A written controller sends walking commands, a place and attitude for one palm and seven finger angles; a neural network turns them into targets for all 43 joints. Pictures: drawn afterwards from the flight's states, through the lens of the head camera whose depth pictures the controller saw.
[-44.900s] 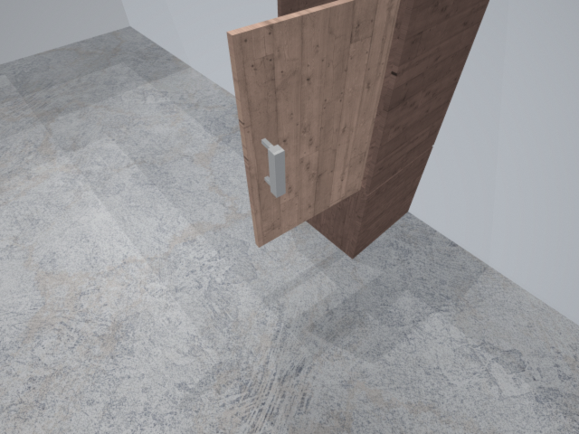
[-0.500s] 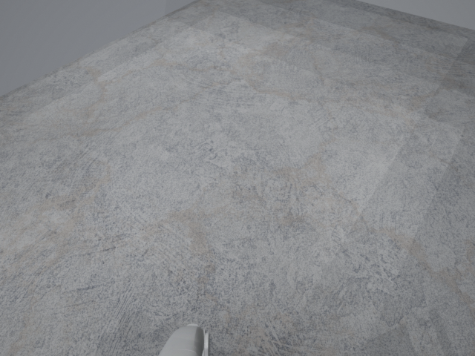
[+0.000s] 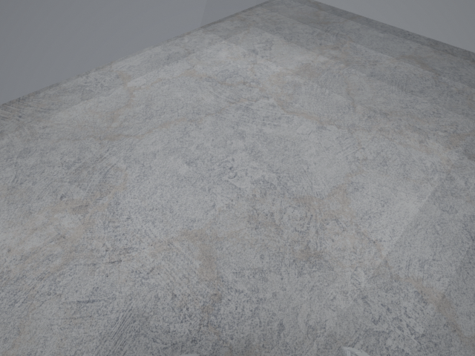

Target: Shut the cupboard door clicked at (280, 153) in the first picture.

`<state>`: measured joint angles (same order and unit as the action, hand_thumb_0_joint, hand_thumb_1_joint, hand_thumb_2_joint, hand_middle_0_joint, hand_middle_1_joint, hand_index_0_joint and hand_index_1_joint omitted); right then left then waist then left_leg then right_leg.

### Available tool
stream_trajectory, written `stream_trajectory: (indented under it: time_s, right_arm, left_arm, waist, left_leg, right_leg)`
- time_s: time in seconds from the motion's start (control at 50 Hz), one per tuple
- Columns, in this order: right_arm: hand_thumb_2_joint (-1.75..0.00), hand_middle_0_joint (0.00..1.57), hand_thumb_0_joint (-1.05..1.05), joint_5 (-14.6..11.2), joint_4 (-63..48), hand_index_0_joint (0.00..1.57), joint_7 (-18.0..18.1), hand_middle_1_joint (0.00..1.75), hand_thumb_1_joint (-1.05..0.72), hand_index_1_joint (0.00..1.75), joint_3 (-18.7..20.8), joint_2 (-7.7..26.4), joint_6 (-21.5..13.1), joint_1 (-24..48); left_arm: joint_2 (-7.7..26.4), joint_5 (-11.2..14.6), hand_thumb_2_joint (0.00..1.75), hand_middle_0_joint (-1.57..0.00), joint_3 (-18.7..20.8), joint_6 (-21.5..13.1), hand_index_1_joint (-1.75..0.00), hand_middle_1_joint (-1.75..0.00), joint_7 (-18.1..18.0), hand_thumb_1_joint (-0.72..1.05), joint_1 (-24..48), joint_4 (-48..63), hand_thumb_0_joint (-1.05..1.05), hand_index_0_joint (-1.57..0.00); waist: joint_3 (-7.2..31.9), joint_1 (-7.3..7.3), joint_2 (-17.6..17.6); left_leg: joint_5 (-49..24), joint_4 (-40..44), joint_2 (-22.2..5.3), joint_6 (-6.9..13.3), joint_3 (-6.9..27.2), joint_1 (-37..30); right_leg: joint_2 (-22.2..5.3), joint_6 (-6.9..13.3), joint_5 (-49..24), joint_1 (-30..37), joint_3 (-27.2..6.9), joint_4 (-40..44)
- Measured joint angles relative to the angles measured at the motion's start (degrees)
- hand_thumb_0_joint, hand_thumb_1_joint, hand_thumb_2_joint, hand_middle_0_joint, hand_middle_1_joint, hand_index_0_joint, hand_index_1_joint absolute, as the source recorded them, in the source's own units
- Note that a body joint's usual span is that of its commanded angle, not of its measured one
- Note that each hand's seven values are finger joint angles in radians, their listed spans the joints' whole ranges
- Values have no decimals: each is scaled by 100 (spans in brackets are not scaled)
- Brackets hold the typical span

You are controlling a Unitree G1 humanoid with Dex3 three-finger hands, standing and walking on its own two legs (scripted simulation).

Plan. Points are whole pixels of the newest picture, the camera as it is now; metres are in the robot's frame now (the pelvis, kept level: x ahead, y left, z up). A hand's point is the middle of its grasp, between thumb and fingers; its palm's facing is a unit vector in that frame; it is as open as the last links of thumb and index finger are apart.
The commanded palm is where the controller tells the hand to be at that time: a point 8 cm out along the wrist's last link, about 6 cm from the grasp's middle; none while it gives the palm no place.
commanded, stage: turn to face it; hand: left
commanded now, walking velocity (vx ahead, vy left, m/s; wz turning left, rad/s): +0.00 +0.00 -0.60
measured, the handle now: out of the picture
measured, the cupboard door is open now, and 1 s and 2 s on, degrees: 38 38 38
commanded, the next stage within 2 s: none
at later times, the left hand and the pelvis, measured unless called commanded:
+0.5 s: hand (147, 328) +0.18 +0.21 -0.15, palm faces -0.25 -0.94 -0.22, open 7.4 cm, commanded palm none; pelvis +0.03 +0.02 +0.01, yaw -17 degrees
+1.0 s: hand (189, 307) +0.23 +0.13 -0.17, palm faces -0.54 -0.82 -0.18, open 7.4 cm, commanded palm none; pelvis +0.05 +0.02 +0.00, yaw -35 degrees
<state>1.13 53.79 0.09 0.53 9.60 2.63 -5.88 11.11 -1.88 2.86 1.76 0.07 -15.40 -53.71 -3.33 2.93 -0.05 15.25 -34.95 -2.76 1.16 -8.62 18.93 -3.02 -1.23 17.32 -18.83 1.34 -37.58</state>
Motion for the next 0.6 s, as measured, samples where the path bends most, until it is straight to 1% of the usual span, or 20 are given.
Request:
stream_trajectory:
  time_s: [0.02, 0.04, 0.08, 0.12, 0.16, 0.2, 0.24, 0.26, 0.3, 0.32, 0.36, 0.38, 0.42, 0.44, 0.46, 0.5, 0.6]
  right_arm:
    - [-90, 20, 0, -18, 14, 21, -12, 30, -91, 30, 30, 5, 28, -18]
    - [-90, 20, 0, -33, 20, 21, -18, 30, -91, 30, 78, 31, 58, -39]
    - [-90, 20, 0, -43, 29, 21, -2, 30, -91, 30, 153, 91, 124, -99]
    - [-90, 20, 0, -62, 43, 21, 26, 30, -91, 30, 198, 149, 124, -148]
    - [-90, 20, 0, -81, 44, 21, 64, 30, -91, 30, 227, 199, 91, -204]
    - [-90, 20, 0, -97, 31, 20, 103, 30, -91, 30, 252, 237, 75, -252]
    - [-90, 20, 0, -115, 2, 20, 136, 30, -91, 30, 270, 267, 56, -281]
    - [-90, 20, 0, -121, -22, 20, 151, 30, -91, 30, 270, 277, 39, -291]
    - [-90, 20, 0, -119, -96, 20, 171, 30, -91, 30, 252, 316, -41, -336]
    - [-90, 20, 0, -98, -129, 20, 180, 30, -91, 30, 250, 331, -96, -364]
    - [-90, 20, 0, -30, -168, 20, 195, 30, -91, 30, 208, 276, -128, -379]
    - [-90, 20, 0, 0, -197, 20, 198, 30, -91, 30, 181, 253, -138, -408]
    - [-90, 20, 0, 34, -246, 20, 204, 30, -91, 30, 139, 232, -136, -478]
    - [-90, 20, 0, 46, -257, 20, 204, 30, -91, 30, 125, 231, -129, -505]
    - [-90, 20, 0, 55, -259, 20, 202, 30, -91, 30, 115, 233, -126, -528]
    - [-90, 20, 0, 63, -246, 21, 187, 30, -91, 30, 107, 245, -124, -571]
    - [-90, 20, 0, 55, -214, 21, 118, 30, -91, 30, 148, 322, -95, -668]
  left_arm:
    - [-45, -11, 90, -20, 2, -7, -30, -30, 7, 91, -24, -29, 0, -19]
    - [-108, -23, 90, -20, -14, 2, -30, -30, 16, 91, -31, -65, 0, -19]
    - [-216, -24, 90, -20, -43, 1, -30, -30, 27, 91, -51, -103, 0, -19]
    - [-284, -14, 90, -20, -28, 4, -30, -30, 9, 91, -44, -112, 1, -20]
    - [-301, -8, 90, -21, 10, 18, -30, -30, -18, 91, -22, -105, 1, -20]
    - [-269, -5, 90, -21, 54, 28, -30, -30, -37, 91, 5, -87, 1, -20]
    - [-201, -5, 90, -21, 107, 51, -30, -30, -50, 91, 43, -66, 1, -20]
    - [-153, 1, 90, -21, 135, 72, -30, -30, -52, 91, 64, -55, 1, -20]
    - [-54, 37, 90, -21, 183, 134, -30, -30, -49, 91, 91, -33, 1, -20]
    - [5, 63, 90, -21, 204, 171, -30, -30, -35, 91, 117, -22, 1, -20]
    - [173, 59, 90, -21, 249, 254, -30, -30, -2, 91, 245, -29, 1, -20]
    - [243, 44, 90, -21, 270, 293, -30, -30, 23, 91, 315, -28, 1, -20]
    - [350, 37, 90, -21, 299, 338, -30, -30, 83, 91, 467, 17, 1, -20]
    - [389, 39, 90, -20, 304, 345, -30, -30, 110, 91, 540, 63, 1, -20]
    - [419, 42, 90, -20, 302, 345, -30, -30, 133, 91, 610, 114, 1, -20]
    - [459, 46, 90, -20, 288, 337, -30, -30, 167, 91, 735, 220, 1, -19]
    - [478, 42, 90, -20, 232, 285, -30, -30, 209, 91, 980, 413, 1, -19]
  waist:
    - [15, 7, 41]
    - [11, -24, 115]
    - [18, -60, 175]
    - [-23, -76, 146]
    - [-71, -90, 76]
    - [-95, -92, -13]
    - [-108, -89, -103]
    - [-109, -93, -148]
    - [-80, -122, -176]
    - [-59, -149, -178]
    - [-126, -148, -320]
    - [-153, -162, -337]
    - [-204, -193, -288]
    - [-232, -202, -242]
    - [-259, -210, -190]
    - [-297, -228, -86]
    - [-339, -326, 134]
  left_leg:
    - [112, -140, -76, -45, -64, 31]
    - [376, -301, -100, -95, -25, 74]
    - [1033, -932, 26, -161, 243, 270]
    - [1200, -1664, 172, -210, 467, 466]
    - [1236, -1922, 243, -269, 560, 505]
    - [1236, -1748, 276, -315, 614, 435]
    - [1163, -1291, 286, -330, 666, 293]
    - [1019, -936, 285, -332, 688, 185]
    - [402, 91, 217, -302, 734, -160]
    - [160, 318, 161, -199, 729, -228]
    - [254, 137, 144, -52, 535, -251]
    - [307, 142, 103, -20, 462, -308]
    - [307, 267, -3, -11, 369, -435]
    - [278, 341, -63, -17, 325, -493]
    - [250, 405, -125, -27, 279, -543]
    - [227, 480, -244, -55, 169, -621]
    - [410, 276, -502, -179, -182, -670]
  right_leg:
    - [68, 65, 24, 7, -58, 44]
    - [132, 102, 82, -19, -90, -10]
    - [207, 141, 95, -33, -171, 62]
    - [260, 146, -46, 32, -289, 317]
    - [305, 155, -192, 120, -412, 573]
    - [342, 139, -287, 171, -537, 747]
    - [385, 105, -327, 179, -661, 812]
    - [411, 80, -322, 158, -725, 793]
    - [517, 13, -241, 58, -837, 614]
    - [567, 18, -124, -49, -851, 399]
    - [540, -9, 689, -336, -726, -526]
    - [538, -37, 907, -491, -608, -1071]
    - [499, -90, 1057, -705, -339, -1840]
    - [466, -111, 1068, -749, -217, -1999]
    - [431, -123, 1055, -750, -113, -2012]
    - [367, -122, 962, -656, 38, -1733]
    - [303, -17, 609, -168, 217, -588]
